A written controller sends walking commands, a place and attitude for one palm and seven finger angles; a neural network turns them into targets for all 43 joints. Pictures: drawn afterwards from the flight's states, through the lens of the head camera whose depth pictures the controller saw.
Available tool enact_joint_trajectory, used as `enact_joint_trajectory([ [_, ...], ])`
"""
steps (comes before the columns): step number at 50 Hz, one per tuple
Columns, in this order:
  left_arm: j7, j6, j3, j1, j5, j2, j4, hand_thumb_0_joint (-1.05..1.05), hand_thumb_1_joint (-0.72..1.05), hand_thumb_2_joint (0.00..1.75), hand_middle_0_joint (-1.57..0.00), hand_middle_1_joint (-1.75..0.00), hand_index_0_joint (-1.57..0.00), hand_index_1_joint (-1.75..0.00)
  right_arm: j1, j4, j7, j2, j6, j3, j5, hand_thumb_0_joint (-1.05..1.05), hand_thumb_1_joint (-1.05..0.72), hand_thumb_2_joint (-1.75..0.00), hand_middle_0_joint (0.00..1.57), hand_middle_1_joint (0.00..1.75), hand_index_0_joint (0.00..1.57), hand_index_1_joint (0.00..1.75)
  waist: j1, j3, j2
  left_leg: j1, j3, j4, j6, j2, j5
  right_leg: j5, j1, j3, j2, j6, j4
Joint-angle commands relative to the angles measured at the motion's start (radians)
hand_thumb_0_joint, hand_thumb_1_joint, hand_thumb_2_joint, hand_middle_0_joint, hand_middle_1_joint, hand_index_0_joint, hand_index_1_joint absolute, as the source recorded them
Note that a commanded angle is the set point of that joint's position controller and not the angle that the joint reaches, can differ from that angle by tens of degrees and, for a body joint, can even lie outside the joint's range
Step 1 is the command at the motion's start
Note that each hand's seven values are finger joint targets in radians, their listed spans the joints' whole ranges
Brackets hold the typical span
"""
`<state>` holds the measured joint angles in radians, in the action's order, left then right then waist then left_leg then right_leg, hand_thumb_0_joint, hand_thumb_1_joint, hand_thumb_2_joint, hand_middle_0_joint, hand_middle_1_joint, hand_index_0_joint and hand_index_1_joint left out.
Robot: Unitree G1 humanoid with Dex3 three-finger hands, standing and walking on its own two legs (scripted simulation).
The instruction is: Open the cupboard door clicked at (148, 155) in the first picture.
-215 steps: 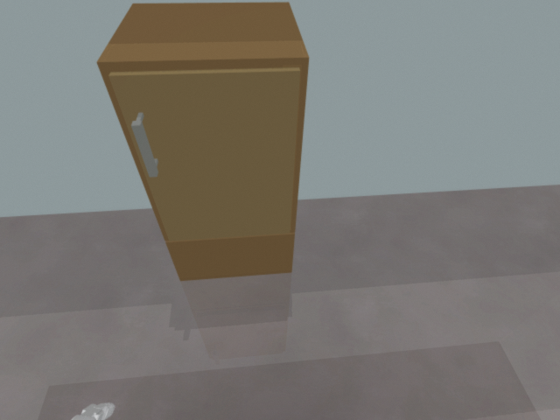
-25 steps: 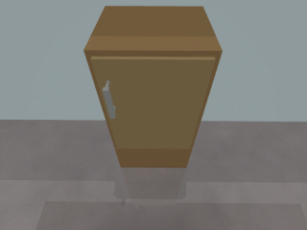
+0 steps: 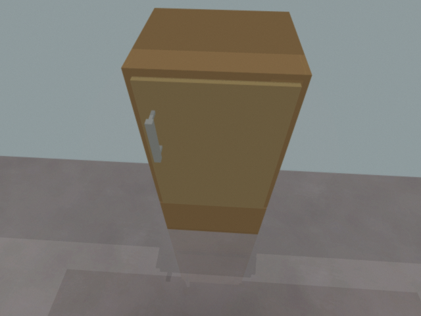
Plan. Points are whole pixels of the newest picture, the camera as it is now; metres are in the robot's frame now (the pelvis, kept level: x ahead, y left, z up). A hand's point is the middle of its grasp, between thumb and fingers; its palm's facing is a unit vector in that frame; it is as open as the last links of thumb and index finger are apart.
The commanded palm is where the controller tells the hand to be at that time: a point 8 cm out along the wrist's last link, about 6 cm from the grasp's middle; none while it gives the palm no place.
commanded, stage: look again from close up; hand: left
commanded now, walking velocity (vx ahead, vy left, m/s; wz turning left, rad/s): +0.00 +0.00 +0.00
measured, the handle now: (155, 137) +0.58 +0.21 -0.05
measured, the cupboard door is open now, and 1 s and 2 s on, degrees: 0 0 0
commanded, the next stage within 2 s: shuffle to correct the standing spot in 0.44 s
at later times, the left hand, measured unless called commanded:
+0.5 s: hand out of the picture +0.01 +0.24 -0.18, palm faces +0.00 -0.97 -0.23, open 7.4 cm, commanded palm none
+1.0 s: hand out of the picture +0.00 +0.16 -0.19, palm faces +0.04 -0.98 -0.17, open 7.4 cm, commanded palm none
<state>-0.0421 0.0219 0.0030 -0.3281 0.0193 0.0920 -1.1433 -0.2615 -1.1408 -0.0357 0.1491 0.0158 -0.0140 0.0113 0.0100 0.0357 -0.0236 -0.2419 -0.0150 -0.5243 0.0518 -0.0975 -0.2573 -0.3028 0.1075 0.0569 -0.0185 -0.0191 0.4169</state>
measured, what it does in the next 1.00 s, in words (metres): stands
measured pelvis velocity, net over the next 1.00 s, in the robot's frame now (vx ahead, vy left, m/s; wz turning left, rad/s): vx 0.03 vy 0.00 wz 0.00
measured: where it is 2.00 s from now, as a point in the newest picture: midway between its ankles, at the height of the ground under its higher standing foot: outside the picture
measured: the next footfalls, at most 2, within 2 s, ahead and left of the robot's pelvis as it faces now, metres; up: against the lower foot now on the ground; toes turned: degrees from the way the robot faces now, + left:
right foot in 1.58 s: +0.06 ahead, -0.07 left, +0.00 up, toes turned -1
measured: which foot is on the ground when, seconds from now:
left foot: down 0.00-1.00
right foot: down 0.00-1.00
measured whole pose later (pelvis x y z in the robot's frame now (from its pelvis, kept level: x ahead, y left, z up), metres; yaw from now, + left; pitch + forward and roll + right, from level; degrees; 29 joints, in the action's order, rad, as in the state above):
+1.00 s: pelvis +0.03 +0.00 -0.01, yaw +0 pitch +1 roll +1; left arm -0.03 0.02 0.00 -0.35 0.02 0.13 -1.08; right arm -0.26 -1.07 -0.03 0.17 0.00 -0.01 0.01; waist 0.02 0.04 0.02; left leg -0.27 -0.07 -0.59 0.01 -0.04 -0.31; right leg -0.43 0.17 0.05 0.01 -0.02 0.60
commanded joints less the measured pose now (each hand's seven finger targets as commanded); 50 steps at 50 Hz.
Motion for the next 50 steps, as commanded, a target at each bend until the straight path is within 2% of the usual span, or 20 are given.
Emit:
enact_joint_trajectory([
  [1,-0.021,0.044,0.031,-0.056,0.012,0.189,0.065,0.00,0.90,0.90,-0.20,-0.30,-0.20,-0.30,-0.026,0.130,0.014,0.024,-0.031,-0.008,-0.001,0.00,-0.90,-0.90,0.20,0.30,0.20,0.30,-0.030,-0.024,0.078,-0.059,-0.027,-0.118,-0.054,0.027,-0.101,0.700,0.030,-0.134,0.233,-0.065,-0.020],
  [3,-0.017,0.037,0.023,-0.041,0.004,0.161,0.085,0.00,0.90,0.90,-0.20,-0.30,-0.20,-0.30,-0.073,0.120,0.014,0.041,-0.044,-0.006,-0.002,0.00,-0.90,-0.90,0.20,0.30,0.20,0.30,-0.042,-0.075,0.077,0.037,-0.008,0.019,-0.054,0.037,0.097,0.516,0.040,-0.093,0.159,-0.049,0.044],
  [5,-0.019,0.023,0.019,-0.068,0.000,0.118,0.091,0.00,0.90,0.90,-0.20,-0.30,-0.20,-0.30,-0.108,0.114,0.007,0.098,-0.062,-0.012,0.003,0.00,-0.90,-0.90,0.20,0.30,0.20,0.30,-0.023,-0.114,-0.023,0.094,0.052,0.010,-0.090,-0.050,0.418,0.293,0.069,-0.049,0.102,-0.019,0.089],
  [6,-0.019,0.017,0.019,-0.079,-0.001,0.114,0.090,0.00,0.90,0.90,-0.20,-0.30,-0.20,-0.30,-0.098,0.119,0.002,0.115,-0.057,-0.012,0.005,0.00,-0.90,-0.90,0.20,0.30,0.20,0.30,-0.015,-0.086,-0.047,0.084,0.056,0.005,-0.099,-0.062,0.435,0.206,0.091,-0.049,0.086,-0.017,0.075],
  [7,-0.016,0.009,0.017,-0.069,-0.001,0.120,0.087,0.00,0.90,0.90,-0.20,-0.30,-0.20,-0.30,-0.077,0.121,0.000,0.110,-0.053,-0.010,0.005,0.00,-0.90,-0.90,0.20,0.30,0.20,0.30,-0.013,-0.045,-0.114,0.056,0.065,0.030,-0.103,-0.054,0.408,0.135,0.098,-0.042,0.081,-0.013,0.073],
  [10,-0.007,-0.002,0.016,-0.065,0.005,0.134,0.086,0.00,0.90,0.90,-0.20,-0.30,-0.20,-0.30,-0.036,0.140,0.000,0.105,-0.046,-0.007,0.003,0.00,-0.90,-0.90,0.20,0.30,0.20,0.30,-0.001,0.064,-0.036,-0.032,0.066,0.071,-0.103,-0.029,0.226,0.084,0.121,-0.059,0.085,-0.010,0.036],
  [12,-0.003,-0.005,0.014,-0.049,0.003,0.145,0.094,0.00,0.90,0.90,-0.20,-0.30,-0.20,-0.30,-0.034,0.144,0.002,0.113,-0.045,-0.005,0.003,0.00,-0.90,-0.90,0.20,0.30,0.20,0.30,-0.006,0.069,0.020,-0.032,0.068,0.095,-0.100,-0.017,0.152,0.079,0.132,-0.066,0.091,-0.007,0.030],
  [17,0.003,-0.012,0.016,-0.034,0.002,0.171,0.107,0.00,0.90,0.90,-0.20,-0.30,-0.20,-0.30,-0.022,0.148,0.005,0.141,-0.050,-0.007,0.006,0.00,-0.90,-0.90,0.20,0.30,0.20,0.30,0.002,0.038,-0.019,-0.027,0.089,0.153,-0.109,-0.023,0.077,0.046,0.114,-0.056,0.089,0.001,0.036],
  [27,0.009,-0.010,0.015,-0.008,0.000,0.204,0.115,0.00,0.90,0.90,-0.20,-0.30,-0.20,-0.30,-0.016,0.136,0.009,0.158,-0.054,-0.004,0.003,0.00,-0.90,-0.90,0.20,0.30,0.20,0.30,0.002,-0.010,0.004,0.014,0.067,0.149,-0.105,-0.015,0.141,0.105,0.095,-0.067,0.110,0.005,0.020],
  [33,0.027,-0.027,0.018,-0.014,0.014,0.171,0.117,0.00,0.90,0.90,-0.20,-0.30,-0.20,-0.30,-0.059,0.121,0.006,0.187,-0.032,-0.026,0.014,0.00,-0.90,-0.90,0.20,0.30,0.20,0.30,-0.017,0.057,-0.057,0.012,0.170,0.241,-0.153,-0.102,-0.205,-0.110,0.224,0.007,0.050,-0.003,0.124],
  [36,0.037,-0.027,0.024,-0.021,0.018,0.164,0.126,0.00,0.90,0.90,-0.20,-0.30,-0.20,-0.30,-0.077,0.124,0.002,0.194,-0.030,-0.036,0.017,0.00,-0.90,-0.90,0.20,0.30,0.20,0.30,-0.018,0.073,-0.073,0.000,0.206,0.231,-0.183,-0.139,-0.216,-0.124,0.258,0.009,0.041,-0.013,0.154],
  [37,0.040,-0.024,0.027,-0.040,0.016,0.160,0.122,0.00,0.90,0.90,-0.20,-0.30,-0.20,-0.30,-0.071,0.127,0.002,0.192,-0.031,-0.037,0.017,0.00,-0.90,-0.90,0.20,0.30,0.20,0.30,-0.008,0.054,-0.075,-0.019,0.183,0.203,-0.177,-0.130,-0.197,-0.108,0.225,0.000,0.047,-0.017,0.124],
  [39,0.034,-0.008,0.031,-0.096,0.011,0.170,0.104,0.00,0.90,0.90,-0.20,-0.30,-0.20,-0.30,-0.041,0.136,0.004,0.147,-0.038,-0.023,0.012,0.00,-0.90,-0.90,0.20,0.30,0.20,0.30,0.022,0.026,0.025,-0.112,0.060,0.060,-0.131,-0.039,-0.048,-0.013,0.078,-0.099,0.098,-0.034,0.022],
  [40,0.025,0.003,0.035,-0.132,0.008,0.197,0.086,0.00,0.90,0.90,-0.20,-0.30,-0.20,-0.30,-0.014,0.146,0.006,0.101,-0.045,-0.011,0.009,0.00,-0.90,-0.90,0.20,0.30,0.20,0.30,0.035,0.012,0.148,-0.167,-0.034,-0.060,-0.096,0.032,0.004,0.162,-0.003,-0.196,0.167,-0.058,-0.025],
  [41,0.016,0.011,0.040,-0.152,0.003,0.228,0.071,0.00,0.90,0.90,-0.20,-0.30,-0.20,-0.30,0.006,0.156,0.009,0.073,-0.047,0.000,0.007,0.00,-0.90,-0.90,0.20,0.30,0.20,0.30,0.033,0.004,0.232,-0.216,-0.079,-0.122,-0.067,0.068,-0.098,0.384,-0.040,-0.272,0.256,-0.086,-0.051],
  [43,0.004,0.025,0.030,-0.137,0.003,0.209,0.066,0.00,0.90,0.90,-0.20,-0.30,-0.20,-0.30,0.012,0.146,0.007,0.064,-0.044,0.003,0.003,0.00,-0.90,-0.90,0.20,0.30,0.20,0.30,0.024,0.004,0.210,-0.202,-0.048,-0.162,-0.055,0.046,-0.196,0.862,-0.064,-0.248,0.289,-0.124,0.003],
  [45,-0.006,0.025,0.029,-0.112,0.005,0.217,0.079,0.00,0.90,0.90,-0.20,-0.30,-0.20,-0.30,-0.025,0.127,0.005,0.066,-0.044,0.000,-0.009,0.00,-0.90,-0.90,0.20,0.30,0.20,0.30,0.004,-0.027,0.153,-0.157,-0.054,-0.099,-0.053,0.049,-0.108,1.056,-0.098,-0.187,0.267,-0.109,0.081],
  [47,-0.011,0.015,0.031,-0.084,-0.003,0.222,0.097,0.00,0.90,0.90,-0.20,-0.30,-0.20,-0.30,-0.057,0.111,-0.001,0.081,-0.038,-0.006,-0.014,0.00,-0.90,-0.90,0.20,0.30,0.20,0.30,-0.017,-0.056,0.128,-0.029,-0.060,-0.005,-0.059,0.048,0.190,1.048,-0.039,-0.124,0.219,-0.062,0.157],
  [49,-0.016,0.002,0.039,-0.079,-0.007,0.211,0.124,0.00,0.90,0.90,-0.20,-0.30,-0.20,-0.30,-0.092,0.113,-0.010,0.120,-0.030,-0.021,-0.003,0.00,-0.90,-0.90,0.20,0.30,0.20,0.30,-0.021,-0.088,0.051,0.127,-0.056,-0.057,-0.087,-0.005,0.583,0.842,0.087,-0.090,0.163,-0.022,0.191],
  [50,-0.019,-0.003,0.039,-0.068,-0.002,0.207,0.132,0.00,0.90,0.90,-0.20,-0.30,-0.20,-0.30,-0.095,0.115,-0.011,0.127,-0.025,-0.026,-0.003,0.00,-0.90,-0.90,0.20,0.30,0.20,0.30,-0.023,-0.066,0.016,0.145,-0.044,-0.080,-0.102,-0.027,0.668,0.723,0.130,-0.083,0.143,-0.007,0.185],
])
